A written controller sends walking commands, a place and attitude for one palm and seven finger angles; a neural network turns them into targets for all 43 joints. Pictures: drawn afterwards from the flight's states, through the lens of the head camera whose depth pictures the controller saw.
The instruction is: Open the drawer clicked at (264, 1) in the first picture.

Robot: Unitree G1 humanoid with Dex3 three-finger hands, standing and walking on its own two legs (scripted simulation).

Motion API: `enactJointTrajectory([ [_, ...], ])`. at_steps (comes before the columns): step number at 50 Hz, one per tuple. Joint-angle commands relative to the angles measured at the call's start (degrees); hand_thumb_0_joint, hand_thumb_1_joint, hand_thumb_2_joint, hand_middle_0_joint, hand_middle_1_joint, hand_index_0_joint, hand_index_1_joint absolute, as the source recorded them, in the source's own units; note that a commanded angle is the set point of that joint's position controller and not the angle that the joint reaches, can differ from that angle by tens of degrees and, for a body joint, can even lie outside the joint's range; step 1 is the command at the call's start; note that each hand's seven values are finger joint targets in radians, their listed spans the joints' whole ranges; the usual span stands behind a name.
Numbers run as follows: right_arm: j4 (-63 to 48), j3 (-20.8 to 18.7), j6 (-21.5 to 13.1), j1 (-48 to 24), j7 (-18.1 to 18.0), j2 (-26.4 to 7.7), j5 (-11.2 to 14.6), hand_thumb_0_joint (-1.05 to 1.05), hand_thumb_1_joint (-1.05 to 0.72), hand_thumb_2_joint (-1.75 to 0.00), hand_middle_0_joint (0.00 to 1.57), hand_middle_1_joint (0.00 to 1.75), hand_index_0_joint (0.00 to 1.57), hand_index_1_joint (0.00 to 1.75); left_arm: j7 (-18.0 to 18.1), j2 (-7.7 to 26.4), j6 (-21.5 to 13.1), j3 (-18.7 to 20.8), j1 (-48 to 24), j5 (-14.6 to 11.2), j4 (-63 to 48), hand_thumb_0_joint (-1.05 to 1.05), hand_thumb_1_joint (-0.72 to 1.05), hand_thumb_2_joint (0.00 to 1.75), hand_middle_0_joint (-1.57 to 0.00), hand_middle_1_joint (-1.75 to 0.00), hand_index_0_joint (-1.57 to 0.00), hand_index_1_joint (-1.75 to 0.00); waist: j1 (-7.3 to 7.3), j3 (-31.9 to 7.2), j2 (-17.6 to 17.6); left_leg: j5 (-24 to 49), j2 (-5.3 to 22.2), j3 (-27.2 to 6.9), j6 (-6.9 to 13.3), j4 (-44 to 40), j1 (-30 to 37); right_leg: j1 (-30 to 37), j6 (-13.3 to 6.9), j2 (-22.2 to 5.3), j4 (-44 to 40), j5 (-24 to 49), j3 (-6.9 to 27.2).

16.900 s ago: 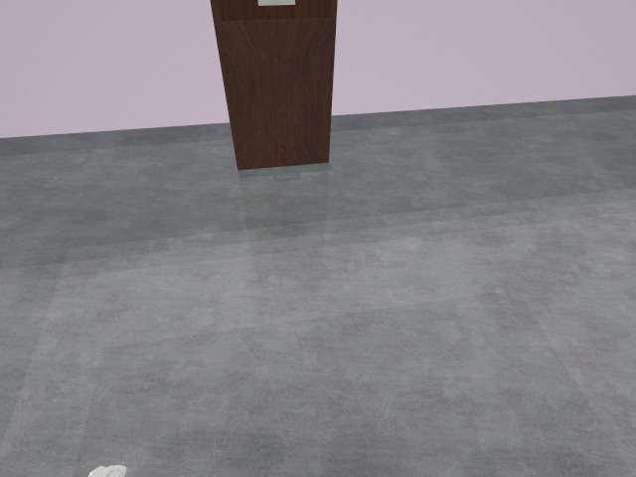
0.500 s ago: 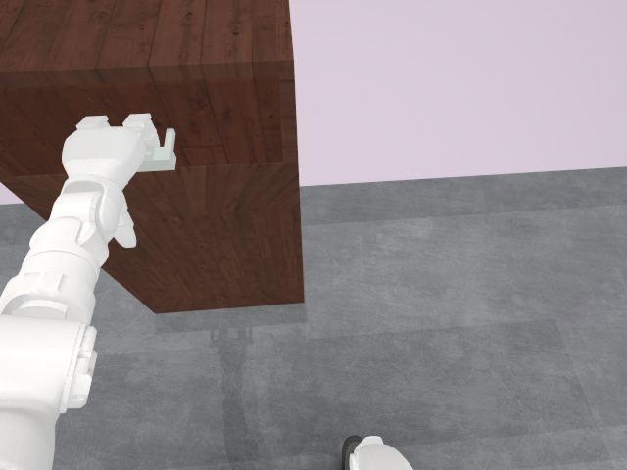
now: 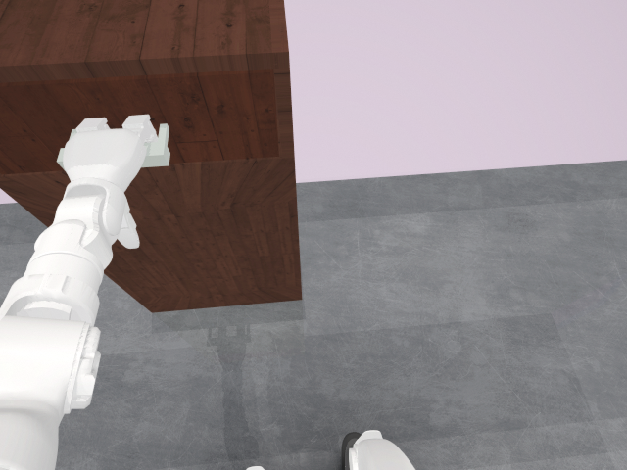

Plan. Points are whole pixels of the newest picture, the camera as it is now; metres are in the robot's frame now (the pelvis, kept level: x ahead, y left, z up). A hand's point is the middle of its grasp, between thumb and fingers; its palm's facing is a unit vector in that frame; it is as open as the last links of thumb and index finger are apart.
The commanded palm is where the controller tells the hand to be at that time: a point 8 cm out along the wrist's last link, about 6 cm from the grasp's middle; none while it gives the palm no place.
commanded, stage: lower the fingers behind the handle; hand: left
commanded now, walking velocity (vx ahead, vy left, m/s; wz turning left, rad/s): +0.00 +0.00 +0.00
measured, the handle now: (118, 145) +0.54 +0.24 +0.05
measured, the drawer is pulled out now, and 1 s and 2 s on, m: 0.00 0.00 0.11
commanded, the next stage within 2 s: close the thumb around the handle in 0.16 s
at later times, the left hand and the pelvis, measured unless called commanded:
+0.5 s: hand (123, 183) +0.49 +0.24 +0.03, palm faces -0.07 -0.02 -1.00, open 12.2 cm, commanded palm +0.48 +0.24 +0.09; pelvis +0.00 +0.00 +0.00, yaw +0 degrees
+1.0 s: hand (120, 182) +0.50 +0.24 +0.03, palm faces -0.07 -0.01 -1.00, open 5.4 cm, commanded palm +0.48 +0.24 +0.09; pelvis +0.00 +0.01 +0.00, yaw +0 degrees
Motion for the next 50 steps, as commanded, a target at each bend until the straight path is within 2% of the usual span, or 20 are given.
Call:
enactJointTrajectory([
  [1,-2.3,-3.5,-0.6,8.5,-0.9,-9.8,-0.3,0.00,-0.90,-0.90,0.20,0.30,0.20,0.30,2.7,15.2,0.0,3.3,-24.5,-0.7,-10.6,0.00,-0.50,0.30,-0.30,-1.20,-0.30,-1.20,-0.74,-25.2,0.3,27.7,-1.0,-3.3,-0.1,-3.8,6.7,22.2,-1.1,1.9,-0.8,16.5,1.3],
  [5,-2.1,-3.4,-0.6,8.4,-1.0,-9.9,-0.3,0.00,-0.90,-0.90,0.20,0.30,0.20,0.30,2.6,15.7,-0.1,3.3,-26.3,-1.0,-11.1,0.00,-0.50,0.30,-0.30,-1.20,-0.30,-1.20,-1.18,-25.6,0.0,26.9,-1.2,-3.3,0.1,-3.7,6.6,22.7,-1.1,2.0,-0.9,16.6,1.4],
  [8,-2.1,-3.3,-0.7,8.4,-0.9,-9.7,-0.1,0.00,-0.90,-0.90,0.20,0.30,0.20,0.30,2.5,15.5,0.1,3.1,-25.1,-0.8,-10.3,0.00,-0.50,0.30,-0.30,-1.20,-0.30,-1.20,-0.63,-25.2,1.9,27.2,-1.2,-3.2,-0.1,-3.7,6.8,21.7,-1.2,1.9,-0.7,16.0,1.2],
  [10,-1.9,-3.4,-0.8,8.6,-1.1,-9.8,-0.2,0.00,-0.90,-0.90,0.20,0.30,0.20,0.30,2.5,15.1,0.1,2.7,-26.8,-0.8,-10.2,0.00,-0.50,0.30,-0.30,-1.20,-0.30,-1.20,-1.57,-25.1,0.2,27.0,-1.1,-3.5,0.0,-3.5,6.8,21.4,-1.1,2.0,-0.8,15.9,1.2],
  [12,-1.9,-3.4,-0.7,8.7,-1.0,-9.8,-0.3,0.00,-0.90,-0.90,0.20,0.30,0.20,0.30,2.4,17.1,-0.2,4.3,-25.5,-0.9,-11.3,0.00,-0.50,0.30,-0.30,-1.20,-0.30,-1.20,-0.10,-27.2,3.0,29.7,-1.1,-3.5,-0.3,-3.3,8.0,22.2,-1.2,1.9,-0.2,17.0,1.2],
  [13,-2.2,-3.4,-0.6,8.6,-1.0,-9.6,-0.3,0.00,-0.90,-0.90,0.20,0.30,0.20,0.30,2.3,15.1,-0.1,2.8,-25.1,-0.8,-10.9,0.00,-0.50,0.30,-0.30,-1.20,-0.30,-1.20,-0.49,-27.1,2.7,30.9,-1.1,-3.4,-0.3,-3.1,8.3,22.1,-1.2,2.0,-0.2,17.9,1.2],
  [17,-1.9,-3.6,-0.4,8.8,-0.8,-9.8,-0.4,0.00,-0.90,-0.90,0.20,0.30,0.20,0.30,2.1,14.8,-0.2,3.3,-23.6,-1.2,-10.9,0.00,-0.28,0.40,-0.32,-1.22,-0.32,-1.22,-0.46,-26.4,0.8,31.8,-0.7,-3.5,-0.3,-2.9,8.4,21.9,-1.0,2.1,-0.4,18.2,1.1],
  [19,-2.2,-3.5,-0.4,8.4,-0.7,-9.6,-0.3,0.00,-0.90,-0.90,0.20,0.30,0.20,0.30,2.3,14.0,0.0,2.5,-23.9,-1.1,-11.4,0.00,-0.16,0.44,-0.32,-1.24,-0.32,-1.24,-0.46,-25.9,2.1,30.9,-0.9,-3.4,-0.4,-3.3,8.3,21.7,-1.1,2.1,-0.6,17.7,1.1],
  [21,-2.0,-3.4,-0.3,8.6,-0.8,-9.8,-0.3,0.00,-0.90,-0.90,0.20,0.30,0.20,0.30,2.5,16.0,-0.2,3.8,-25.3,-1.1,-11.7,0.00,-0.05,0.49,-0.33,-1.25,-0.33,-1.25,-0.68,-25.6,0.8,29.6,-1.0,-3.3,-0.1,-3.4,7.0,22.9,-1.1,2.0,-0.5,18.2,1.3],
  [23,-2.3,-3.3,-0.3,8.2,-0.8,-9.8,-0.3,0.00,-0.90,-0.90,0.20,0.30,0.20,0.30,2.5,16.4,0.2,4.3,-22.8,-1.1,-11.0,0.00,0.06,0.54,-0.34,-1.26,-0.34,-1.26,0.23,-26.0,1.1,29.6,-1.2,-2.9,-0.1,-3.6,6.4,23.8,-1.1,2.0,-0.4,18.5,1.3],
  [27,-2.1,-3.3,-0.1,8.4,-0.7,-9.8,-0.3,0.00,-0.90,-0.90,0.20,0.30,0.20,0.30,2.3,15.9,0.5,3.8,-22.8,-0.9,-10.4,0.00,0.28,0.64,-0.36,-1.28,-0.36,-1.28,-0.05,-25.2,1.6,30.6,-1.0,-3.2,-0.3,-3.4,7.1,22.4,-1.1,2.1,-0.4,18.0,1.1],
  [28,-2.2,-3.4,-0.2,8.4,-0.7,-9.7,-0.1,0.00,-0.90,-0.90,0.20,0.30,0.20,0.30,2.2,14.5,0.5,2.4,-24.0,-1.1,-10.6,0.00,0.34,0.66,-0.36,-1.29,-0.36,-1.29,-0.85,-24.9,1.0,28.7,-1.0,-3.1,-0.2,-3.6,7.0,22.2,-1.0,2.1,-0.8,17.3,1.1],
  [34,-2.0,-3.2,-0.4,8.8,-1.0,-9.9,-0.1,0.00,-0.90,-0.90,0.20,0.30,0.20,0.30,1.7,15.3,0.4,2.6,-25.2,-1.1,-9.2,0.00,0.68,0.80,-0.38,-1.33,-0.38,-1.33,-1.11,-24.1,0.8,27.7,-1.0,-3.4,-0.2,-3.6,6.7,21.2,-1.1,2.1,-0.6,16.2,1.0],
  [36,-2.1,-3.3,-0.5,9.1,-1.1,-9.8,-0.3,0.00,-0.90,-0.90,0.20,0.30,0.20,0.30,1.6,15.7,-0.1,3.0,-25.6,-1.2,-10.5,0.00,0.79,0.85,-0.39,-1.34,-0.39,-1.34,-0.89,-26.8,2.0,29.1,-1.1,-3.2,-0.1,-3.2,7.6,22.4,-1.0,1.9,-0.5,17.5,1.4],
  [38,-2.1,-3.2,-0.4,9.0,-1.1,-9.9,-0.3,0.00,-0.90,-0.90,0.20,0.30,0.20,0.30,1.3,16.9,-0.3,4.0,-24.6,-1.3,-10.2,0.00,0.90,0.90,-0.40,-1.35,-0.40,-1.35,-0.58,-26.2,1.4,29.5,-1.0,-3.1,-0.1,-3.0,6.9,22.6,-1.1,2.0,-0.2,18.0,1.3],
  [42,-2.2,-3.1,-0.1,8.8,-1.0,-9.9,-0.2,0.00,-0.90,-0.90,0.20,0.30,0.20,0.30,1.1,17.1,-0.4,4.4,-22.1,-1.5,-9.8,0.00,0.90,0.90,-0.40,-1.35,-0.40,-1.35,0.04,-25.4,0.6,30.1,-1.1,-3.0,-0.2,-3.1,5.6,23.3,-1.0,2.0,-0.1,18.9,1.2],
  [43,-2.3,-3.2,-0.1,8.7,-1.0,-9.9,-0.1,0.00,-0.90,-0.90,0.20,0.30,0.20,0.30,1.2,16.4,-0.4,3.7,-22.8,-1.3,-10.0,0.00,0.90,0.90,-0.40,-1.35,-0.40,-1.35,-0.49,-24.7,0.8,29.7,-1.0,-3.1,-0.2,-3.2,6.0,22.3,-1.0,2.1,-0.3,18.3,1.1],
  [45,-2.4,-3.3,-0.1,8.7,-1.0,-10.0,-0.2,0.00,-0.90,-0.90,0.20,0.30,0.20,0.30,1.4,17.3,-0.7,4.7,-23.4,-1.2,-11.4,0.00,0.90,0.90,-0.40,-1.35,-0.40,-1.35,0.05,-26.5,1.3,30.8,-0.9,-3.4,-0.3,-3.0,6.9,22.8,-1.2,2.0,0.0,18.2,1.2],
  [46,-2.5,-3.3,-0.1,8.9,-0.8,-9.8,-0.3,0.00,-0.90,-0.90,0.20,0.30,0.20,0.30,1.6,17.1,-0.9,4.5,-23.5,-1.2,-12.5,0.00,0.90,0.90,-0.40,-1.35,-0.40,-1.35,0.45,-27.5,3.5,32.7,-0.8,-3.5,-0.4,-3.1,8.2,22.8,-1.2,2.0,0.1,18.7,1.2],
  [50,-2.3,-3.5,0.2,8.5,-0.8,-9.9,-0.3,0.00,-0.90,-0.90,0.20,0.30,0.20,0.30,1.6,16.6,-0.5,4.8,-21.9,-1.8,-12.0,0.00,0.90,0.90,-0.40,-1.35,-0.40,-1.35,0.23,-26.9,1.4,33.5,-0.6,-3.5,-0.4,-2.9,8.0,22.9,-1.1,2.1,0.0,19.1,1.1],
])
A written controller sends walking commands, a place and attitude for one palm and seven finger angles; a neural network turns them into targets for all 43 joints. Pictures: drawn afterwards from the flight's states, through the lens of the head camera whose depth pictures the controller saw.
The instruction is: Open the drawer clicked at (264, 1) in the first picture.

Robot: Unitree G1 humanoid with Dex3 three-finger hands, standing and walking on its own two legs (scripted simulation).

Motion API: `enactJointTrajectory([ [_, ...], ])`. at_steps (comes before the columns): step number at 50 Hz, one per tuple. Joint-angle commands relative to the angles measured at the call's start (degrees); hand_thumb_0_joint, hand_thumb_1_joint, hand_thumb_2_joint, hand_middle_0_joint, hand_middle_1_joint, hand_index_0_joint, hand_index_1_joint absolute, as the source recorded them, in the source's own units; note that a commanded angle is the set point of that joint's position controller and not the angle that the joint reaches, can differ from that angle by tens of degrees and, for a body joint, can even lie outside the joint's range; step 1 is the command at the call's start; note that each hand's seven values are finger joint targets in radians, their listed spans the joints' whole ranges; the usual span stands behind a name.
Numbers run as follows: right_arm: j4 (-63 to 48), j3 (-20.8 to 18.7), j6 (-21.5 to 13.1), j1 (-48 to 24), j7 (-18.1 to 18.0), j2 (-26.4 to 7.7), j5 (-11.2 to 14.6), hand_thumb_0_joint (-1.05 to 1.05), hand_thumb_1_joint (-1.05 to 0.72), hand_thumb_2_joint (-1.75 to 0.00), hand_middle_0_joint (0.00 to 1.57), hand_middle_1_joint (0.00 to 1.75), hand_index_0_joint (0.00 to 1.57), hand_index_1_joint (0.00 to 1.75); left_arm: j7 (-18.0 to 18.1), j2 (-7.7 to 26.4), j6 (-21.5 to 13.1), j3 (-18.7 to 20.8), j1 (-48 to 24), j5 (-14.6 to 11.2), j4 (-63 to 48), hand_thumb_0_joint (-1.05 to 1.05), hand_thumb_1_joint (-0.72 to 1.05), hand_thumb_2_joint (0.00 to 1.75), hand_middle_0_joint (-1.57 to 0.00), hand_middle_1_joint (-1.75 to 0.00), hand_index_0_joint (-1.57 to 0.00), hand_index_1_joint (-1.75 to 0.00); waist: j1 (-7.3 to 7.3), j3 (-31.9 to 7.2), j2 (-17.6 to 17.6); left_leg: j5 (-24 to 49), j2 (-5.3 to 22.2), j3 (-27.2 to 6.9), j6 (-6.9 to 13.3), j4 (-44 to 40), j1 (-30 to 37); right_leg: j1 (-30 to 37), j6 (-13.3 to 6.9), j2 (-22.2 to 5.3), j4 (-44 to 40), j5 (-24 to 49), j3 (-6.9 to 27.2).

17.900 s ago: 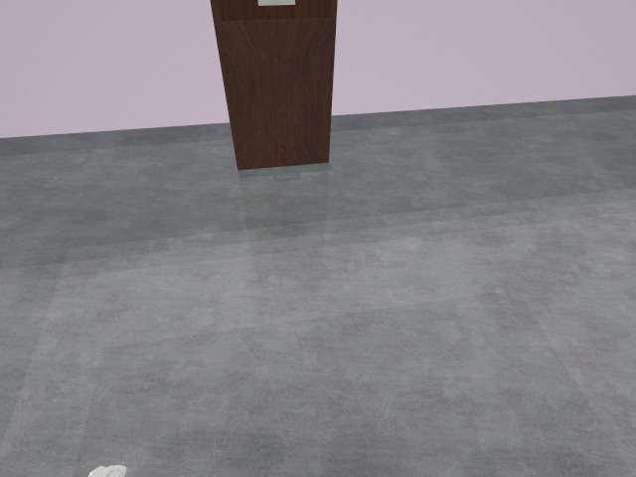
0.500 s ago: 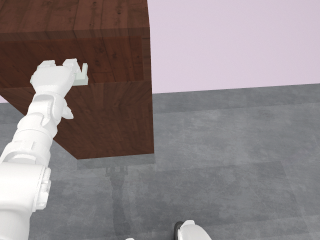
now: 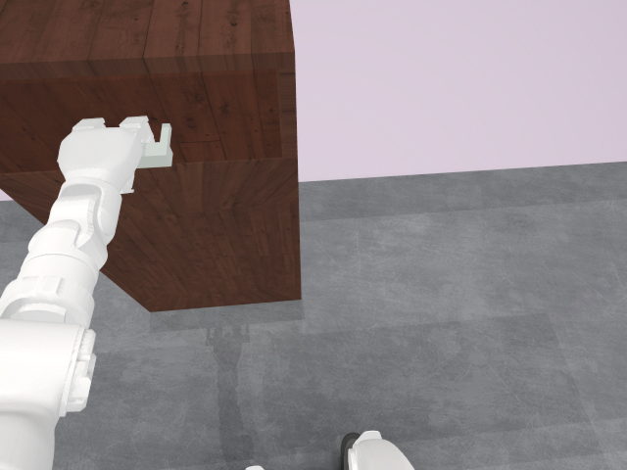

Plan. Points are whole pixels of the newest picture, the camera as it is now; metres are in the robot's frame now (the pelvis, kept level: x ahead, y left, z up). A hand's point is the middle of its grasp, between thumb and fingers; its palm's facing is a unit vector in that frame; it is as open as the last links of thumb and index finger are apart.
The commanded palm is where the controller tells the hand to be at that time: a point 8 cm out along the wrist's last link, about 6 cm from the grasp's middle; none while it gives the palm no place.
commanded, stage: pull the drawer open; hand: left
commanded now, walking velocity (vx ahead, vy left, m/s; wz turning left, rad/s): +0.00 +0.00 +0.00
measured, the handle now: (119, 145) +0.54 +0.24 +0.05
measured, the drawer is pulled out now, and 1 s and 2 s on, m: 0.00 0.11 0.22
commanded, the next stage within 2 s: none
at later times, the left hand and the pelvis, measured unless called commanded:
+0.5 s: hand (117, 212) +0.44 +0.24 +0.03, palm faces -0.03 -0.04 -1.00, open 5.4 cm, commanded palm +0.40 +0.25 +0.09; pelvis +0.01 +0.00 +0.01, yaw -1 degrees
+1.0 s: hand (108, 256) +0.38 +0.23 +0.03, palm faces -0.03 -0.02 -1.00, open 5.4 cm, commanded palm +0.35 +0.24 +0.09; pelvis +0.00 -0.01 +0.01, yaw +0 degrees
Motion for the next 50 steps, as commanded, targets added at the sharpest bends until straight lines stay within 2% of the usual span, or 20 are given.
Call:
enactJointTrajectory([
  [1,-2.3,-3.3,-0.3,8.3,-0.8,-9.2,-0.1,0.00,-0.90,-0.90,0.20,0.30,0.20,0.30,2.1,13.7,0.4,2.6,-23.3,-1.5,-10.1,0.00,0.90,0.90,-0.40,-1.35,-0.40,-1.35,-0.56,-25.2,1.7,33.1,-0.6,-3.5,-0.8,-3.8,8.7,22.0,-1.4,2.1,-0.5,18.7,0.8],
  [4,-2.3,-3.1,-0.4,8.2,-0.7,-9.5,-0.2,0.00,-0.90,-0.90,0.20,0.30,0.20,0.30,2.1,15.9,0.7,4.5,-22.0,-1.5,-9.9,0.00,0.90,0.90,-0.40,-1.35,-0.40,-1.35,0.52,-25.2,1.5,32.1,-0.7,-3.2,-0.7,-4.2,8.2,23.1,-1.6,2.0,-0.5,18.4,0.9],
  [6,-2.7,-3.3,-0.3,8.0,-0.6,-9.1,-0.4,0.00,-0.90,-0.90,0.20,0.30,0.20,0.30,1.9,15.8,0.1,5.2,-19.0,-1.7,-12.4,0.00,0.90,0.90,-0.40,-1.35,-0.40,-1.35,2.04,-29.2,3.3,38.0,-0.4,-3.3,-1.0,-3.9,10.5,25.0,-1.6,1.9,0.1,21.3,1.2],
  [7,-3.0,-3.4,-0.2,7.8,-0.4,-8.8,-0.3,0.00,-0.90,-0.90,0.20,0.30,0.20,0.30,1.7,13.7,0.1,4.4,-16.2,-2.1,-12.3,0.00,0.90,0.90,-0.40,-1.35,-0.40,-1.35,2.34,-28.3,2.6,39.0,-0.3,-3.2,-1.0,-4.0,10.6,25.2,-1.5,2.0,-0.1,21.8,1.0],
  [10,-3.5,-3.4,0.2,6.5,-0.3,-8.9,-0.1,0.00,-0.90,-0.90,0.20,0.30,0.20,0.30,1.5,14.7,-0.2,6.2,-12.1,-2.8,-13.7,0.00,0.90,0.90,-0.40,-1.35,-0.40,-1.35,3.50,-27.0,0.0,38.1,-0.2,-2.9,-0.7,-4.9,8.7,27.7,-1.6,1.8,-0.4,23.0,1.4],
  [12,-4.0,-3.6,0.1,6.1,-0.1,-8.5,0.1,0.00,-0.90,-0.90,0.20,0.30,0.20,0.30,1.7,12.1,-0.4,4.4,-10.7,-2.5,-15.8,0.00,0.90,0.90,-0.40,-1.35,-0.40,-1.35,3.52,-25.6,0.5,38.4,0.0,-3.0,-0.8,-5.4,10.0,26.8,-1.6,1.8,-0.9,22.1,1.0],
  [18,-4.7,-3.9,0.5,4.1,0.4,-8.2,0.2,0.00,-0.90,-0.90,0.20,0.30,0.20,0.30,3.0,10.9,0.3,5.0,-5.2,-2.5,-20.4,0.00,0.90,0.90,-0.40,-1.35,-0.40,-1.35,4.54,-23.8,-0.7,38.8,0.0,-2.5,-0.8,-6.6,10.3,28.7,-1.7,1.7,-1.6,23.2,1.1],
  [21,-5.2,-3.9,0.6,2.9,0.5,-7.8,0.2,0.00,-0.90,-0.90,0.20,0.30,0.20,0.30,3.8,11.4,0.6,6.0,-2.8,-2.3,-24.2,0.00,0.90,0.90,-0.40,-1.35,-0.40,-1.35,5.45,-25.5,0.9,41.5,0.1,-2.5,-1.0,-7.1,12.0,30.2,-1.9,1.4,-1.5,24.9,1.3],
  [24,-5.8,-3.9,0.5,1.5,0.5,-7.5,0.5,0.00,-0.90,-0.90,0.20,0.30,0.20,0.30,4.1,9.0,1.4,4.5,-1.3,-2.4,-25.3,0.00,0.90,0.90,-0.40,-1.35,-0.40,-1.35,5.11,-22.7,0.0,39.8,-0.1,-2.3,-1.1,-7.6,12.6,29.6,-1.7,1.7,-2.3,23.7,0.9],
  [26,-5.8,-3.6,0.5,0.8,0.4,-7.6,0.6,0.00,-0.90,-0.90,0.20,0.30,0.20,0.30,4.3,10.8,1.7,6.3,-0.1,-2.7,-25.5,0.00,0.90,0.90,-0.40,-1.35,-0.40,-1.35,5.57,-21.8,-1.5,37.7,-0.3,-2.3,-0.9,-8.2,11.5,30.6,-1.8,1.6,-2.3,23.2,1.0],
  [28,-6.4,-3.6,0.4,-0.2,0.3,-7.3,0.9,0.00,-0.90,-0.90,0.20,0.30,0.20,0.30,4.3,7.6,2.1,3.5,-0.5,-2.4,-25.6,0.00,0.90,0.90,-0.40,-1.35,-0.40,-1.35,4.99,-19.8,-0.6,35.6,-0.4,-2.2,-1.2,-8.6,12.5,28.9,-1.8,1.7,-3.0,20.8,0.5],
  [31,-6.6,-3.4,0.2,-0.9,0.0,-7.2,0.8,0.00,-0.90,-0.90,0.20,0.30,0.20,0.30,4.7,9.4,1.8,4.6,-1.9,-1.8,-28.0,0.00,0.90,0.90,-0.40,-1.35,-0.40,-1.35,5.48,-22.0,1.2,35.7,-0.6,-2.5,-1.4,-8.7,14.0,29.6,-2.0,1.5,-2.7,20.3,0.8],
  [32,-6.8,-3.6,0.0,-1.2,0.0,-6.8,0.8,0.00,-0.90,-0.90,0.20,0.30,0.20,0.30,4.8,6.7,1.9,2.8,-1.2,-2.0,-28.0,0.00,0.90,0.90,-0.40,-1.35,-0.40,-1.35,5.14,-21.4,0.7,36.2,-0.6,-2.4,-1.4,-8.6,14.7,29.1,-1.9,1.6,-2.9,20.4,0.5],
  [34,-6.8,-3.4,-0.2,-1.9,-0.2,-6.9,0.8,0.00,-0.90,-0.90,0.20,0.30,0.20,0.30,4.8,8.3,1.9,4.6,1.0,-2.2,-28.1,0.00,0.90,0.90,-0.40,-1.35,-0.40,-1.35,5.91,-21.2,-0.3,35.4,-0.7,-2.1,-1.3,-8.8,13.9,30.4,-2.0,1.6,-2.9,20.9,0.8],
  [37,-7.4,-3.3,-0.5,-2.9,-0.3,-6.7,1.1,0.00,-0.90,-0.90,0.20,0.30,0.20,0.30,4.6,5.8,1.6,2.4,0.8,-2.5,-29.5,0.00,0.90,0.90,-0.40,-1.35,-0.40,-1.35,5.25,-19.0,-0.2,32.6,-1.0,-2.1,-1.3,-9.3,13.7,29.7,-2.0,1.5,-3.6,19.4,0.6],
  [41,-8.1,-3.2,-0.9,-3.9,-0.4,-6.5,1.1,0.00,-0.90,-0.90,0.20,0.30,0.20,0.30,4.9,7.4,1.2,4.5,4.8,-2.4,-31.4,0.00,0.90,0.90,-0.40,-1.35,-0.40,-1.35,6.59,-20.3,-0.9,30.9,-1.3,-2.0,-1.1,-9.9,13.2,32.1,-2.1,1.4,-3.6,19.0,0.9],
  [43,-8.0,-3.2,-1.0,-4.4,-0.6,-6.4,1.2,0.00,-0.90,-0.90,0.20,0.30,0.20,0.30,4.9,5.6,1.3,3.1,4.5,-2.5,-31.2,0.00,0.90,0.90,-0.40,-1.35,-0.40,-1.35,5.83,-17.8,-1.8,28.8,-1.4,-1.8,-1.0,-10.0,12.9,30.8,-2.0,1.4,-4.1,18.0,0.7],
  [46,-8.2,-3.1,-1.4,-4.8,-0.8,-6.5,1.1,0.00,-0.90,-0.90,0.20,0.30,0.20,0.30,5.2,8.3,1.0,5.3,5.5,-2.3,-33.3,0.00,0.90,0.90,-0.40,-1.35,-0.40,-1.35,6.89,-19.4,-0.8,27.6,-1.6,-1.8,-1.0,-10.5,12.7,32.5,-2.1,1.2,-3.9,17.2,1.1],
  [48,-8.4,-3.2,-1.7,-5.3,-0.8,-6.1,1.3,0.00,-0.90,-0.90,0.20,0.30,0.20,0.30,5.1,4.8,1.2,2.8,7.5,-2.6,-33.6,0.00,0.90,0.90,-0.40,-1.35,-0.40,-1.35,6.42,-17.9,-0.9,27.3,-1.6,-1.6,-1.0,-10.5,13.0,31.7,-2.1,1.4,-4.4,17.2,0.9],
  [50,-8.3,-3.0,-1.7,-5.7,-0.9,-6.5,1.3,0.00,-0.90,-0.90,0.20,0.30,0.20,0.30,5.1,7.3,1.4,5.2,9.4,-2.9,-33.3,0.00,0.90,0.90,-0.40,-1.35,-0.40,-1.35,7.04,-17.8,-2.1,26.4,-1.7,-1.7,-1.0,-10.9,12.1,33.0,-2.2,1.4,-4.4,16.8,1.1],
])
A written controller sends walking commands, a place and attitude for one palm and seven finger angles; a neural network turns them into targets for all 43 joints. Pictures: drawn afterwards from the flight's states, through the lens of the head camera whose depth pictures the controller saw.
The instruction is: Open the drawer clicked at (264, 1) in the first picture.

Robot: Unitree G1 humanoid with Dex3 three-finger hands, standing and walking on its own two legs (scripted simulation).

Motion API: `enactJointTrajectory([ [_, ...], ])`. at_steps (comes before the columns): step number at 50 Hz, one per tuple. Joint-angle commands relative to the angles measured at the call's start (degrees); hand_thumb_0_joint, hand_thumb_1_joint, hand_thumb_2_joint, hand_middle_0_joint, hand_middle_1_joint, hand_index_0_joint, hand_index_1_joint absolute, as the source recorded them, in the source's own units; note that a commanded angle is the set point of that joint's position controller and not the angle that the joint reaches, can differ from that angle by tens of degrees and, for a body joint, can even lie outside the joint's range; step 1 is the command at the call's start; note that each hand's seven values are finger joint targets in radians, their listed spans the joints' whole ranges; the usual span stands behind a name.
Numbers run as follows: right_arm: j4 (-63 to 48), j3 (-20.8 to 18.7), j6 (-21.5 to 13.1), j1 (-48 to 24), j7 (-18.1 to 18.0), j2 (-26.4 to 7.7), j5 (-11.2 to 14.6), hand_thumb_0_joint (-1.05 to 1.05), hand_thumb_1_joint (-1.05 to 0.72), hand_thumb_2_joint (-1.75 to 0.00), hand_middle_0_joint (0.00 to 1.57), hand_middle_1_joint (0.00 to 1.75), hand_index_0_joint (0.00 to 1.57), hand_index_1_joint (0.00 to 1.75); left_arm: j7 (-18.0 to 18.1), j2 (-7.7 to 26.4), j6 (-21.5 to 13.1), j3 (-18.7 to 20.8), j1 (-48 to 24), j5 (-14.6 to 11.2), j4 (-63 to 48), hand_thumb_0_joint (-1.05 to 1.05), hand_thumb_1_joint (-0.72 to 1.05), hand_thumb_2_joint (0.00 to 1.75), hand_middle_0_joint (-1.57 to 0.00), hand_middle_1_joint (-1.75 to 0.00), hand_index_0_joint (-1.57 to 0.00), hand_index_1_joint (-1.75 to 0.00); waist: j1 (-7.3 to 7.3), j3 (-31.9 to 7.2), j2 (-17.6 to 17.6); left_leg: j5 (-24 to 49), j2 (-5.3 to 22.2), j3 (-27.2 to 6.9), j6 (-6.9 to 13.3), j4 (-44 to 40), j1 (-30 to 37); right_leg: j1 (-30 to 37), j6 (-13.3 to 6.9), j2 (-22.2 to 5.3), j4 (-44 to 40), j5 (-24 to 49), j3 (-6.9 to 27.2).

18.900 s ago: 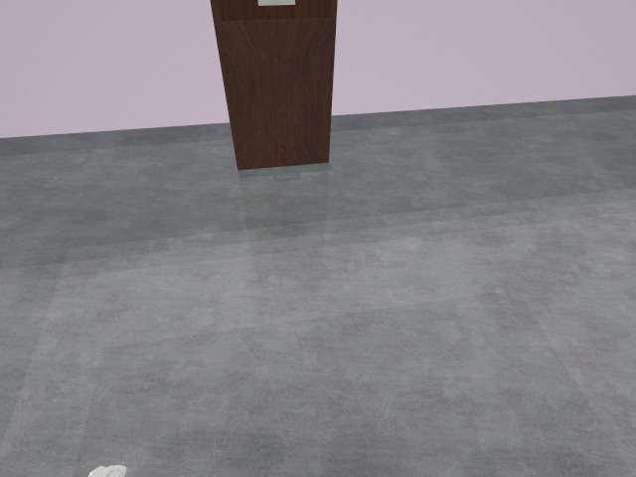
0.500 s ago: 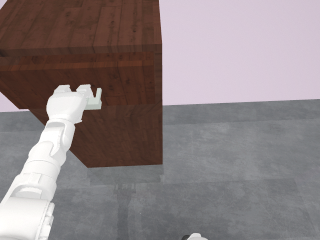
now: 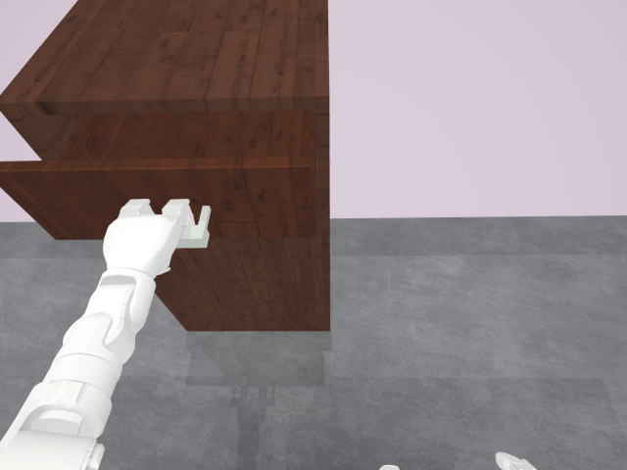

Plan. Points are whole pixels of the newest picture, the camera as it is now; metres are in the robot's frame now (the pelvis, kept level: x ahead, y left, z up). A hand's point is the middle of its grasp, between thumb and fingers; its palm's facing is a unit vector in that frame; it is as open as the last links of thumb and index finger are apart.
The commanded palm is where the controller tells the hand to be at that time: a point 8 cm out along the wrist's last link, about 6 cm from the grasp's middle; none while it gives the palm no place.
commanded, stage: pull the drawer open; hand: left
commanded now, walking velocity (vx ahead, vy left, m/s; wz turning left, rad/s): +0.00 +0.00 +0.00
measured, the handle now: (161, 224) +0.43 +0.24 +0.04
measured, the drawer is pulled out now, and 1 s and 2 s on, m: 0.11 0.22 0.30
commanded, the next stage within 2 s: open the thumb to release the handle in 1.94 s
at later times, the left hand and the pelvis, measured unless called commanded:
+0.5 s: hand (149, 299) +0.32 +0.24 +0.01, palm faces -0.01 -0.04 -1.00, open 5.4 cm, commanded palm +0.29 +0.25 +0.07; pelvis +0.00 -0.01 +0.00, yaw +0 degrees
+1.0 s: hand (140, 334) +0.28 +0.23 +0.02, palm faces -0.02 -0.05 -1.00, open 5.5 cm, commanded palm +0.24 +0.24 +0.07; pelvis +0.01 -0.01 +0.00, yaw -1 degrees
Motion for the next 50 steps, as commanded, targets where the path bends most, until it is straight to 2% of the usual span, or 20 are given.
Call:
enactJointTrajectory([
  [1,-5.9,-2.4,-1.9,0.4,-0.8,-7.6,-0.2,0.00,-0.90,-0.90,0.20,0.30,0.20,0.30,2.7,13.6,0.5,6.6,-16.2,-1.5,-12.7,0.00,0.90,0.90,-0.40,-1.35,-0.40,-1.35,0.44,-19.0,-2.1,23.8,-1.2,-1.6,-0.2,-4.9,0.5,21.8,-1.4,1.4,-1.1,16.1,0.9],
  [4,-6.2,-2.5,-2.3,-0.4,-0.8,-7.4,-0.2,0.00,-0.90,-0.90,0.20,0.30,0.20,0.30,2.6,13.3,0.6,7.1,-11.6,-1.9,-14.4,0.00,0.90,0.90,-0.40,-1.35,-0.40,-1.35,1.36,-19.6,-1.7,24.8,-1.2,-1.1,-0.2,-4.8,0.8,23.2,-1.5,1.5,-1.1,17.6,1.3],
  [5,-6.3,-2.5,-2.2,-0.7,-0.8,-7.7,-0.1,0.00,-0.90,-0.90,0.20,0.30,0.20,0.30,2.5,15.2,0.5,9.1,-10.4,-2.1,-15.8,0.00,0.90,0.90,-0.40,-1.35,-0.40,-1.35,1.91,-20.4,-1.7,25.4,-1.2,-1.4,-0.3,-5.1,0.5,24.4,-1.6,1.4,-0.9,17.7,1.3],
  [8,-6.9,-2.5,-2.7,-1.7,-0.8,-7.2,0.0,0.00,-0.90,-0.90,0.20,0.30,0.20,0.30,2.5,10.9,0.7,5.9,-7.9,-2.5,-18.4,0.00,0.90,0.90,-0.40,-1.35,-0.40,-1.35,1.32,-18.4,-1.6,24.4,-1.1,-1.2,-0.4,-5.4,1.5,22.8,-1.4,1.4,-1.5,16.8,1.1],
  [10,-6.7,-2.4,-2.8,-2.1,-1.0,-7.5,0.0,0.00,-0.90,-0.90,0.20,0.30,0.20,0.30,2.7,13.2,1.0,8.0,-7.1,-2.3,-18.7,0.00,0.90,0.90,-0.40,-1.35,-0.40,-1.35,1.61,-17.3,-2.3,23.9,-1.0,-1.4,-0.4,-5.7,1.2,22.7,-1.5,1.5,-1.6,15.9,1.0],
  [11,-7.1,-2.4,-3.0,-2.2,-1.0,-7.3,0.0,0.00,-0.90,-0.90,0.20,0.30,0.20,0.30,2.7,11.6,1.1,6.5,-7.0,-2.4,-20.0,0.00,0.90,0.90,-0.40,-1.35,-0.40,-1.35,1.47,-17.6,-2.0,23.0,-1.1,-1.3,-0.4,-5.8,1.5,22.9,-1.4,1.4,-1.7,15.5,1.2],
  [15,-7.1,-2.3,-3.4,-3.4,-1.3,-7.4,-0.1,0.00,-0.90,-0.90,0.20,0.30,0.20,0.30,2.8,13.7,1.6,9.0,-2.8,-2.6,-21.9,0.00,0.90,0.90,-0.40,-1.35,-0.40,-1.35,2.43,-17.9,-2.1,23.0,-1.3,-1.1,-0.4,-6.0,1.6,24.4,-1.5,1.3,-1.8,16.0,1.4],
  [17,-7.1,-2.2,-3.6,-3.8,-1.4,-7.0,0.0,0.00,-0.90,-0.90,0.20,0.30,0.20,0.30,2.9,12.3,1.7,7.9,-2.4,-2.6,-23.0,0.00,0.90,0.90,-0.40,-1.35,-0.40,-1.35,2.04,-16.4,-2.7,22.4,-1.2,-1.1,-0.5,-6.2,1.5,23.9,-1.3,1.3,-2.0,15.8,1.3],
  [21,-7.8,-2.0,-4.0,-5.2,-1.4,-6.7,-0.2,0.00,-0.90,-0.90,0.20,0.30,0.20,0.30,2.9,12.5,2.2,8.7,2.1,-2.6,-26.7,0.00,0.90,0.90,-0.40,-1.35,-0.40,-1.35,3.11,-17.2,-0.5,24.6,-1.1,-1.1,-0.8,-6.3,3.2,24.6,-1.5,1.2,-1.9,16.7,1.4],
  [23,-8.0,-1.9,-4.3,-6.0,-1.5,-6.5,-0.2,0.00,-0.90,-0.90,0.20,0.30,0.20,0.30,3.0,11.0,2.5,7.9,4.3,-2.9,-27.7,0.00,0.90,0.90,-0.40,-1.35,-0.40,-1.35,2.97,-15.8,-1.5,23.7,-1.1,-1.0,-0.8,-6.4,3.2,24.1,-1.3,1.2,-2.2,16.2,1.3],
  [25,-8.2,-1.7,-4.3,-6.7,-1.6,-6.6,-0.2,0.00,-0.90,-0.90,0.20,0.30,0.20,0.30,3.0,12.4,2.6,9.3,5.4,-2.9,-28.7,0.00,0.90,0.90,-0.40,-1.35,-0.40,-1.35,3.26,-15.5,-2.0,23.3,-1.2,-1.2,-0.8,-6.7,2.8,24.6,-1.4,1.3,-2.2,15.5,1.4],
  [27,-8.3,-1.6,-4.6,-7.2,-1.6,-6.1,-0.3,0.00,-0.90,-0.90,0.20,0.30,0.20,0.30,3.1,10.0,3.0,7.0,5.5,-2.7,-29.8,0.00,0.90,0.90,-0.40,-1.35,-0.40,-1.35,2.99,-14.3,-0.7,22.7,-1.1,-1.2,-0.9,-6.8,3.6,23.1,-1.5,1.3,-2.4,14.2,1.0],
  [33,-8.5,-1.2,-5.1,-8.3,-1.9,-5.8,-0.4,0.00,-0.90,-0.90,0.20,0.30,0.20,0.30,2.9,9.7,4.0,6.8,7.7,-2.4,-30.6,0.00,0.90,0.90,-0.40,-1.35,-0.40,-1.35,3.23,-13.2,-2.4,20.2,-1.4,-1.1,-0.9,-6.9,3.5,23.3,-1.3,1.2,-2.9,12.6,1.1],
  [35,-8.4,-0.9,-5.0,-8.7,-2.2,-6.0,-0.5,0.00,-0.90,-0.90,0.20,0.30,0.20,0.30,2.5,11.4,4.2,8.3,8.2,-2.5,-30.9,0.00,0.90,0.90,-0.40,-1.35,-0.40,-1.35,3.41,-13.3,-2.9,20.1,-1.4,-1.2,-0.9,-7.1,3.4,24.1,-1.4,1.3,-3.0,12.4,1.2],
  [37,-8.6,-0.8,-5.1,-9.0,-2.1,-5.7,-0.6,0.00,-0.90,-0.90,0.20,0.30,0.20,0.30,2.3,10.3,4.0,6.9,7.9,-2.4,-33.1,0.00,0.90,0.90,-0.40,-1.35,-0.40,-1.35,3.31,-13.3,-1.1,20.8,-1.4,-1.2,-1.0,-7.0,4.2,23.5,-1.4,1.2,-2.9,12.9,1.1],
  [38,-8.9,-0.8,-5.3,-9.1,-2.1,-5.4,-0.6,0.00,-0.90,-0.90,0.20,0.30,0.20,0.30,2.1,9.5,4.3,6.9,11.8,-2.6,-32.5,0.00,0.90,0.90,-0.40,-1.35,-0.40,-1.35,4.20,-13.5,-1.4,21.7,-1.5,-1.0,-1.0,-6.9,4.0,24.6,-1.5,1.2,-2.8,13.8,1.1],
  [43,-9.6,-0.6,-5.5,-10.1,-1.7,-5.2,-0.9,0.00,-0.90,-0.90,0.20,0.30,0.20,0.30,1.6,8.5,4.3,7.0,18.0,-3.0,-36.6,0.00,0.90,0.90,-0.40,-1.35,-0.40,-1.35,4.71,-13.8,-2.0,24.6,-1.1,-1.3,-1.2,-6.7,5.0,25.1,-1.4,1.2,-2.4,16.0,1.2],
  [46,-10.0,-0.5,-5.6,-10.7,-1.5,-5.3,-1.1,0.00,-0.90,-0.90,0.20,0.30,0.20,0.30,1.8,9.8,4.0,8.8,21.5,-3.1,-40.2,0.00,0.90,0.90,-0.40,-1.35,-0.40,-1.35,5.24,-13.8,-1.9,26.3,-0.9,-1.4,-1.3,-6.7,5.4,25.5,-1.4,1.2,-2.2,17.1,1.5],
  [47,-10.3,-0.5,-5.7,-11.2,-1.3,-5.1,-1.2,0.00,-0.90,-0.90,0.20,0.30,0.20,0.30,1.8,7.9,4.2,7.4,23.7,-3.2,-41.2,0.00,0.90,0.90,-0.40,-1.35,-0.40,-1.35,5.31,-13.5,-1.0,26.1,-0.9,-1.3,-1.3,-6.5,5.7,25.2,-1.4,1.1,-2.2,17.1,1.5],
  [50,-10.3,-0.5,-5.9,-11.8,-1.1,-5.3,-1.4,0.00,-0.90,-0.90,0.20,0.30,0.20,0.30,2.3,9.3,4.2,9.3,26.4,-3.0,-43.3,0.00,0.90,0.90,-0.40,-1.35,-0.40,-1.35,5.34,-12.3,-1.3,25.7,-0.7,-1.5,-1.4,-6.5,5.7,24.5,-1.5,1.3,-2.3,16.3,1.8],
])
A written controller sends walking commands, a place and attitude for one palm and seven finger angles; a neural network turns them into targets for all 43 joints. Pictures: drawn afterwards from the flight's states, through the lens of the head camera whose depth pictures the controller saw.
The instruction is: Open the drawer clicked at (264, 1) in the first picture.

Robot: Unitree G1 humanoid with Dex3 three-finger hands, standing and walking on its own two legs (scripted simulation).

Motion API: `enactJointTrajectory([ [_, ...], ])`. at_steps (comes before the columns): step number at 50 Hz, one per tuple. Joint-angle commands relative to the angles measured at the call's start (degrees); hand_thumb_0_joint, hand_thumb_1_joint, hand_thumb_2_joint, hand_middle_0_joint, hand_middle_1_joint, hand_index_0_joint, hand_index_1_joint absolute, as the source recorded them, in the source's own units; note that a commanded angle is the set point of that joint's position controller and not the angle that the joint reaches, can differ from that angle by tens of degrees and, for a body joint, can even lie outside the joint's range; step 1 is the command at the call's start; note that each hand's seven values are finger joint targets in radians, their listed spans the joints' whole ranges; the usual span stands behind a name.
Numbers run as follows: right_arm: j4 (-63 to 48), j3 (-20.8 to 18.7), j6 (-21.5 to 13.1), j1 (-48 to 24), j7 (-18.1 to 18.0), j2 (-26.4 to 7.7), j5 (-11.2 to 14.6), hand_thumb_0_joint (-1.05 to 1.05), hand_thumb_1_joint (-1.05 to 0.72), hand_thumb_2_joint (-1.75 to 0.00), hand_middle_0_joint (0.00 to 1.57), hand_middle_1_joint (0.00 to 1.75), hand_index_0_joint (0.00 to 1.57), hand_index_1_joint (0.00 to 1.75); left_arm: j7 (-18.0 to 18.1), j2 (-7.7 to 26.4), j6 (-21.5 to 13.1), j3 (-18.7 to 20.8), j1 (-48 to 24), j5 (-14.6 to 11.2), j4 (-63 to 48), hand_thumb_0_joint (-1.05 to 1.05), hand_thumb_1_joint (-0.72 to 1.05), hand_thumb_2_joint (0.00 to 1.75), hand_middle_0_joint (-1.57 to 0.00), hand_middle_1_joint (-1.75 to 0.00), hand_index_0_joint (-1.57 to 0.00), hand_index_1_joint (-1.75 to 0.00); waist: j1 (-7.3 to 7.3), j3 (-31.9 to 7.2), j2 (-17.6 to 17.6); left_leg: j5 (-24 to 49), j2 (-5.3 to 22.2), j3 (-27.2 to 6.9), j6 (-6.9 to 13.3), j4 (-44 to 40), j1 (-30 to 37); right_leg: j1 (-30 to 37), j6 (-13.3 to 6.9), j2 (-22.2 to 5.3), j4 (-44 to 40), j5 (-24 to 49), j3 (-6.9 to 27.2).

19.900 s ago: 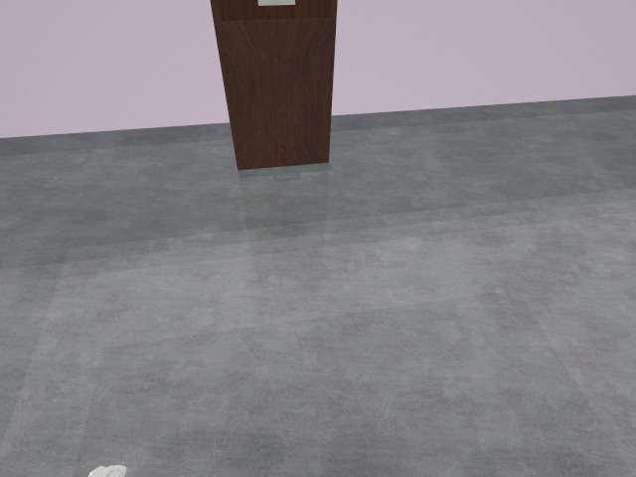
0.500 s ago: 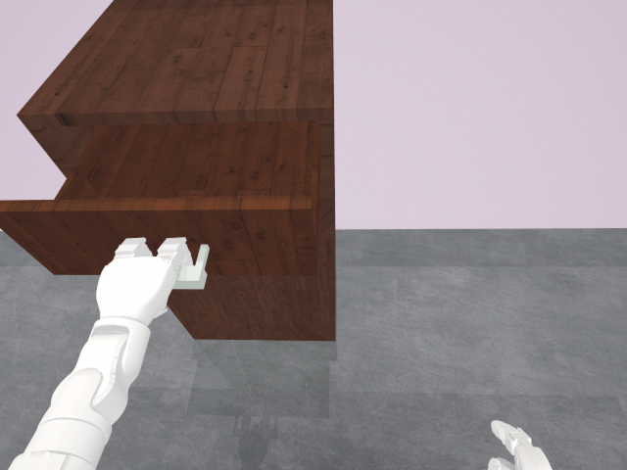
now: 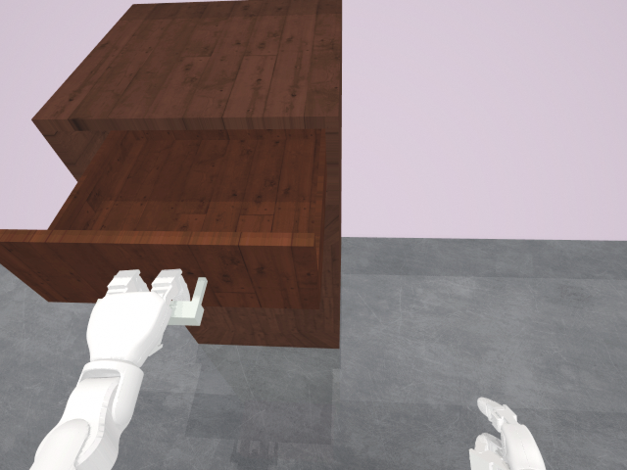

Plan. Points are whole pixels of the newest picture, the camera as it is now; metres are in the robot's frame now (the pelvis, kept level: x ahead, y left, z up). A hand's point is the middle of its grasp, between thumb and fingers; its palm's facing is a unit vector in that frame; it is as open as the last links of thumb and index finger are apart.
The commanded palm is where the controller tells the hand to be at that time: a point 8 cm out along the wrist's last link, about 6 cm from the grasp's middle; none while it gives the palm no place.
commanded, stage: pull the drawer open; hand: left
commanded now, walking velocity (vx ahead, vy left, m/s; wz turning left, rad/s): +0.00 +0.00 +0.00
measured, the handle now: (153, 297) +0.31 +0.25 +0.03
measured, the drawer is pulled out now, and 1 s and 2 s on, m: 0.22 0.30 0.29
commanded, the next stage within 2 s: open the thumb to release the handle in 0.94 s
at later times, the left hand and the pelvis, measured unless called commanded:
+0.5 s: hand (136, 385) +0.21 +0.24 +0.01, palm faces -0.01 -0.06 -1.00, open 5.5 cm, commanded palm +0.18 +0.25 +0.07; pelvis +0.00 +0.00 +0.00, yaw +0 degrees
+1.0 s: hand (130, 402) +0.19 +0.24 +0.01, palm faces -0.01 -0.08 -1.00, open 5.6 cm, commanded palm +0.14 +0.25 +0.07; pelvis +0.01 +0.00 -0.01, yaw -2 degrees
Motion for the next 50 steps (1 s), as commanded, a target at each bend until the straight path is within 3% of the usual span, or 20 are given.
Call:
enactJointTrajectory([
  [1,-8.5,-2.0,-2.7,-6.0,-0.2,-6.2,-0.5,0.00,-0.90,-0.90,0.20,0.30,0.20,0.30,3.6,10.3,0.4,8.0,-1.9,-1.0,-16.3,0.00,0.90,0.90,-0.40,-1.35,-0.40,-1.35,2.19,-15.1,-1.0,26.1,-1.2,-1.9,-0.5,-3.4,-1.4,18.0,-0.8,0.4,-1.2,17.2,1.2],
  [8,-8.4,-2.0,-3.3,-6.8,0.2,-5.9,-0.9,0.00,-0.90,-0.90,0.20,0.30,0.20,0.30,4.9,8.1,1.0,6.2,0.9,-0.4,-20.5,0.00,0.90,0.90,-0.40,-1.35,-0.40,-1.35,1.44,-13.0,-1.9,24.8,-1.1,-2.1,-0.7,-2.4,-0.9,15.1,-0.7,0.6,-0.9,15.1,0.9],
  [12,-8.6,-1.9,-3.3,-7.2,0.3,-5.5,-1.1,0.00,-0.90,-0.90,0.20,0.30,0.20,0.30,5.2,7.7,1.3,6.1,4.6,-0.4,-23.0,0.00,0.90,0.90,-0.40,-1.35,-0.40,-1.35,1.96,-13.4,-1.0,25.6,-1.1,-2.3,-0.9,-2.1,-0.1,15.4,-0.8,0.6,-0.6,15.3,0.8],
  [15,-8.5,-1.6,-3.1,-7.8,0.0,-5.7,-1.2,0.00,-0.90,-0.90,0.20,0.30,0.20,0.30,5.2,9.9,1.5,8.4,6.0,-0.5,-22.2,0.00,0.90,0.90,-0.40,-1.35,-0.40,-1.35,2.18,-12.0,-2.8,22.7,-1.4,-2.2,-0.7,-2.4,-1.4,15.9,-0.8,0.7,-1.1,14.8,1.5],
  [18,-8.5,-1.3,-3.2,-8.5,0.0,-5.2,-1.3,0.00,-0.90,-0.90,0.20,0.30,0.20,0.30,5.1,9.4,1.1,8.5,8.7,-0.5,-22.8,0.00,0.90,0.90,-0.40,-1.35,-0.40,-1.35,2.68,-11.2,-2.5,21.0,-1.6,-2.1,-0.5,-2.5,-2.0,15.9,-0.7,0.6,-1.1,13.8,1.7],
  [20,-8.8,-1.3,-3.2,-8.9,0.2,-5.2,-1.3,0.00,-0.90,-0.90,0.20,0.30,0.20,0.30,5.1,8.5,0.9,7.6,9.1,-0.5,-25.1,0.00,0.90,0.90,-0.40,-1.35,-0.40,-1.35,2.51,-11.4,-0.4,22.1,-1.5,-2.1,-0.7,-2.5,-1.0,15.5,-0.8,0.6,-1.3,13.9,1.8],
  [23,-8.8,-1.0,-3.2,-8.9,0.2,-4.9,-1.5,0.00,-0.90,-0.90,0.20,0.30,0.20,0.30,5.3,9.4,1.0,9.3,12.6,-0.7,-24.5,0.00,0.90,0.90,-0.40,-1.35,-0.40,-1.35,2.96,-10.4,-2.5,20.7,-1.5,-2.1,-0.5,-2.4,-2.1,15.9,-0.7,0.7,-1.2,13.6,1.8],
  [26,-9.0,-0.9,-3.2,-9.3,0.2,-4.9,-1.6,0.00,-0.90,-0.90,0.20,0.30,0.20,0.30,5.5,9.2,0.7,9.0,12.0,-0.7,-25.7,0.00,0.90,0.90,-0.40,-1.35,-0.40,-1.35,2.53,-8.9,-1.8,18.5,-1.5,-2.3,-0.5,-2.6,-2.6,14.8,-0.6,0.5,-1.5,11.6,2.0],
  [28,-9.3,-0.9,-3.3,-9.4,0.4,-4.8,-1.7,0.00,-0.90,-0.90,0.20,0.30,0.20,0.30,5.7,8.7,0.5,9.1,16.1,-0.7,-27.2,0.00,0.90,0.90,-0.40,-1.35,-0.40,-1.35,3.50,-10.7,-0.1,20.1,-1.6,-2.1,-0.5,-2.3,-2.0,15.8,-0.8,0.6,-1.1,12.9,2.0],
  [30,-9.4,-1.1,-3.3,-9.3,0.6,-5.1,-1.6,0.00,-0.90,-0.90,0.20,0.30,0.20,0.30,5.9,9.8,0.4,10.6,18.3,-1.0,-28.0,0.00,0.90,0.90,-0.40,-1.35,-0.40,-1.35,3.63,-11.0,-0.2,21.6,-1.4,-2.3,-0.9,-2.2,-1.8,16.0,-0.9,0.8,-1.0,13.5,2.2],
  [33,-9.6,-1.0,-3.4,-9.3,0.9,-4.9,-1.7,0.00,-0.90,-0.90,0.20,0.30,0.20,0.30,6.5,8.7,0.2,10.4,22.2,-1.3,-29.4,0.00,0.90,0.90,-0.40,-1.35,-0.40,-1.35,3.57,-10.0,-2.0,21.1,-1.3,-2.2,-0.6,-1.5,-2.7,15.2,-0.7,0.7,-0.7,13.8,2.2],
  [35,-9.7,-1.1,-3.2,-9.3,1.0,-5.3,-1.7,0.00,-0.90,-0.90,0.20,0.30,0.20,0.30,6.9,9.2,0.2,10.8,22.1,-1.0,-30.3,0.00,0.90,0.90,-0.40,-1.35,-0.40,-1.35,3.40,-10.1,-0.2,21.0,-1.3,-2.2,-1.0,-1.5,-2.6,14.5,-0.9,0.8,-0.6,13.0,2.5],
  [37,-10.3,-1.2,-3.6,-9.0,1.5,-5.1,-1.6,0.00,-0.90,-0.90,0.20,0.30,0.20,0.30,7.3,7.9,0.3,10.2,27.4,-1.5,-31.8,0.00,0.90,0.90,-0.40,-1.35,-0.40,-1.35,4.22,-11.0,0.4,23.4,-0.9,-2.2,-1.0,-1.0,-2.3,14.8,-0.8,0.7,0.1,14.0,2.2],
  [40,-10.8,-0.8,-3.2,-9.3,1.8,-5.8,-1.3,0.00,-0.90,-0.90,0.20,0.30,0.20,0.30,7.7,9.4,1.1,12.0,31.8,-1.7,-32.9,0.00,0.90,0.90,-0.40,-1.35,-0.40,-1.35,4.62,-11.3,-0.1,26.0,-0.6,-2.2,-1.3,-0.7,-3.2,15.6,-0.8,0.8,0.6,16.5,3.1],
  [41,-11.0,-0.6,-3.2,-9.5,2.1,-5.6,-1.4,0.00,-0.90,-0.90,0.20,0.30,0.20,0.30,7.8,8.0,1.4,10.6,33.0,-1.8,-33.9,0.00,0.90,0.90,-0.40,-1.35,-0.40,-1.35,4.55,-10.8,0.3,26.1,-0.5,-2.2,-1.2,-0.5,-3.3,15.0,-0.8,0.6,1.0,16.6,3.0],
  [46,-11.7,-0.7,-2.8,-9.0,2.9,-6.0,-1.3,0.00,-0.90,-0.90,0.20,0.30,0.20,0.30,8.4,7.4,2.3,10.2,35.8,-1.8,-35.6,0.00,0.90,0.90,-0.40,-1.35,-0.40,-1.35,3.95,-10.0,0.4,27.7,0.2,-2.6,-1.2,0.6,-3.6,12.6,-0.7,0.8,2.2,15.5,2.6],
  [50,-12.3,-1.0,-2.8,-8.4,3.1,-6.4,-1.4,0.00,-0.90,-0.90,0.20,0.30,0.20,0.30,9.1,7.3,2.7,10.0,37.7,-1.8,-37.2,0.00,0.90,0.90,-0.40,-1.35,-0.40,-1.35,3.83,-11.8,1.3,30.7,0.4,-2.9,-1.5,1.8,-2.9,11.9,-0.8,1.0,3.1,17.2,2.7],
])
